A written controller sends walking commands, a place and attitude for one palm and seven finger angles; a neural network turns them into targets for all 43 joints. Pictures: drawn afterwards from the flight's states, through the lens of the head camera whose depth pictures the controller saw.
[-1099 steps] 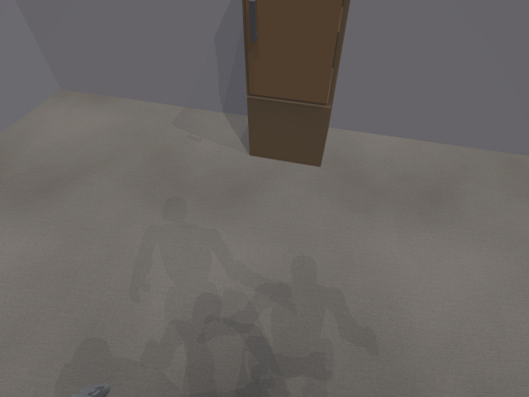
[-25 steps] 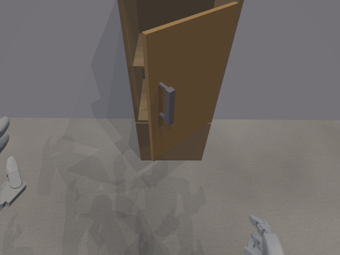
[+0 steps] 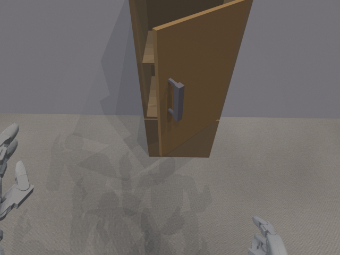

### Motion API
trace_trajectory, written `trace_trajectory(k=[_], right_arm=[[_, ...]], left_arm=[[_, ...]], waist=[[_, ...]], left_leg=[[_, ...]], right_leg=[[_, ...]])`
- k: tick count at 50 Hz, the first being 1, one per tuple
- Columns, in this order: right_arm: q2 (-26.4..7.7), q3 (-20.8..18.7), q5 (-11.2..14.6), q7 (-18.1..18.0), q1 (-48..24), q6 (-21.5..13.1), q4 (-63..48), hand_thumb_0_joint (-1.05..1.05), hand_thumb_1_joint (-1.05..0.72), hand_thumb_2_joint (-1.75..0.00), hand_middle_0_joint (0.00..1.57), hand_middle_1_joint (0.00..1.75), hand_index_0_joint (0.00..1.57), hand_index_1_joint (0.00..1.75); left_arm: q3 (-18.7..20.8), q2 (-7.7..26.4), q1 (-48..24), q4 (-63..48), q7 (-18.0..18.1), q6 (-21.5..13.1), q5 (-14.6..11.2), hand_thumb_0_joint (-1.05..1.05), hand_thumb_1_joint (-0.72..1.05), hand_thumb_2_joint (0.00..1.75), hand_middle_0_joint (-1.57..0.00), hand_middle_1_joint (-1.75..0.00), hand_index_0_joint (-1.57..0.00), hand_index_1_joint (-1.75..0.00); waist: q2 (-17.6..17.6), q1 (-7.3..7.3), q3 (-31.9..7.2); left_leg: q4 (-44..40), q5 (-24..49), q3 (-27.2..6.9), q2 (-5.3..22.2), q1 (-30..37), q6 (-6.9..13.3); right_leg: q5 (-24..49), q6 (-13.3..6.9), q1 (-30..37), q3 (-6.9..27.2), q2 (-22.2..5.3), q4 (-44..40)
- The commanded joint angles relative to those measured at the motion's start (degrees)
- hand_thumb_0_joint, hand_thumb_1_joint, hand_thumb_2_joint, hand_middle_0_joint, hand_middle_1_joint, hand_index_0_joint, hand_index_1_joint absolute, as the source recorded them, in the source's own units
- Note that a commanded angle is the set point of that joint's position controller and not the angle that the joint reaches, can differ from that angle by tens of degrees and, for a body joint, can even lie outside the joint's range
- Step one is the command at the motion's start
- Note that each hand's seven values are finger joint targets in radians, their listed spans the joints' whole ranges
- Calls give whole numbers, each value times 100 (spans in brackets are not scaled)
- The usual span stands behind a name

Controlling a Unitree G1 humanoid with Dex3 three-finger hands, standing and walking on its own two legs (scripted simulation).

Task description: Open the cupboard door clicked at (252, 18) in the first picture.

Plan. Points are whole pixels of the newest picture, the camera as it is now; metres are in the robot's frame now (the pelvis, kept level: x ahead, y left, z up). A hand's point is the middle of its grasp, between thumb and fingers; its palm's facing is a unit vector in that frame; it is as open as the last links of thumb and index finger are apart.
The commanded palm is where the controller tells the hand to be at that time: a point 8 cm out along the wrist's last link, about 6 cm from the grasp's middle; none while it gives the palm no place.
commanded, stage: let the arm hang, fingers relaxed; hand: left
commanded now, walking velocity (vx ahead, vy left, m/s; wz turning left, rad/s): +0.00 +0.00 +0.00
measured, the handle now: (174, 100) +0.59 +0.03 +0.00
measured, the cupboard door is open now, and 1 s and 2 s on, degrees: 40 40 40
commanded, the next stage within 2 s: look to check the result in 1.08 s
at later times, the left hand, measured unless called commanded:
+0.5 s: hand out of the picture -0.09 +0.15 -0.18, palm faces +0.08 -0.98 -0.17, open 7.2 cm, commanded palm none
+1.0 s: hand out of the picture +0.00 +0.13 -0.18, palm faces +0.08 -0.99 -0.15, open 7.3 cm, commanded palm none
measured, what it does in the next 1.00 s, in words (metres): stands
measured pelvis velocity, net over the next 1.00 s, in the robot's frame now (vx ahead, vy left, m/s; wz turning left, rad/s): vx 0.01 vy -0.02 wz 0.02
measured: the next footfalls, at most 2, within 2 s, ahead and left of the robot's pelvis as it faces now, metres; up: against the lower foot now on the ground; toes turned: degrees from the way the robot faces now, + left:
none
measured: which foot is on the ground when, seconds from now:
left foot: down 0.00-1.00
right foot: down 0.00-1.00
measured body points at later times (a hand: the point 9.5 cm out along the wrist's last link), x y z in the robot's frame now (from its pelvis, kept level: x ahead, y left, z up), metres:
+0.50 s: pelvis +0.00 -0.01 +0.00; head +0.03 -0.01 +0.44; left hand -0.09 +0.20 -0.16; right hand -0.03 -0.24 -0.16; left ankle +0.06 +0.08 -0.74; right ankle -0.03 -0.12 -0.74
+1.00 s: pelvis +0.01 -0.02 +0.00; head +0.01 -0.02 +0.45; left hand +0.00 +0.19 -0.17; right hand +0.00 -0.22 -0.17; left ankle +0.06 +0.08 -0.74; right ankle -0.03 -0.12 -0.74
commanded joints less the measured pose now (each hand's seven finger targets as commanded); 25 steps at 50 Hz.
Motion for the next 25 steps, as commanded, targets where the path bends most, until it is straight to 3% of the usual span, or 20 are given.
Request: trace_trajectory(k=[1, 3, 5, 6, 8, 10, 15, 22, 25], right_arm=[[-1328, -474, -3, 336, -86, 133, 578, 0, -90, -90, 20, 30, 20, 30], [-1334, -359, -63, 299, -217, 311, 582, 0, -90, -90, 20, 30, 20, 30], [-1253, -304, -112, 299, -318, 421, 765, 0, -90, -90, 20, 30, 20, 30], [-1116, -262, -115, 308, -291, 502, 849, 0, -90, -90, 20, 30, 20, 30], [-865, -171, -149, 298, -209, 631, 1122, 0, -90, -90, 20, 30, 20, 30], [-762, -126, -151, 273, -172, 695, 1373, 0, -90, -90, 20, 30, 20, 30], [-455, -100, -122, 163, 110, 757, 1969, 0, -90, -90, 20, 30, 20, 30], [-218, -118, -75, 72, 750, 816, 2490, 0, -90, -90, 20, 30, 20, 30], [-140, -115, -79, 54, 899, 830, 2618, 0, -90, -90, 20, 30, 20, 30]], left_arm=[[-1440, -119, -628, 3440, -722, 946, 307, 0, 90, 90, -20, -30, -20, -30], [-1511, -42, -856, 4023, -750, 979, 346, 0, 90, 90, -20, -30, -20, -30], [-1570, -16, -1122, 4798, -765, 983, 349, 0, 90, 90, -20, -30, -20, -30], [-1640, -37, -1268, 5200, -748, 1010, 336, 0, 90, 90, -20, -30, -20, -30], [-1769, -171, -1474, 5957, -709, 1069, 294, 0, 90, 90, -20, -30, -20, -30], [-1830, -198, -1515, 6628, -680, 1080, 265, 0, 90, 90, -20, -30, -20, -30], [-1842, -472, -1168, 7875, -650, 1044, 196, 0, 90, 90, -20, -30, -20, -30], [-1940, -801, -812, 8643, -621, 1031, 181, 0, 90, 90, -20, -30, -20, -30], [-1955, -935, -655, 8783, -595, 1038, 175, 0, 90, 90, -20, -30, -20, -30]], waist=[[-162, -132, -636], [-653, -61, -527], [-1192, -11, -450], [-1257, -33, -324], [-829, -74, -193], [-114, -63, -138], [813, -26, -87], [-53, -99, 195], [-171, -95, 296]], left_leg=[[486, 1235, -815, 788, 534, -12], [139, 587, -1169, 828, -17, 198], [178, 324, -1105, 687, -54, 165], [208, 275, -1028, 597, 26, 93], [165, 352, -879, 488, 184, 16], [-40, 261, -895, 494, 233, 1], [-205, -203, -882, 457, 287, -33], [-207, -212, -864, 495, 458, -10], [-238, -359, -855, 485, 471, 3]], right_leg=[[-204, -228, -1026, 406, -474, 661], [-399, -241, -605, 392, -388, 852], [-266, -286, -548, 534, -555, 625], [-309, -331, -671, 620, -667, 494], [-215, -358, -700, 689, -765, 383], [-236, -308, -558, 670, -704, 351], [-265, -367, -289, 657, -719, 46], [-345, -356, -414, 494, -695, -177], [-494, -354, -500, 478, -680, -175]])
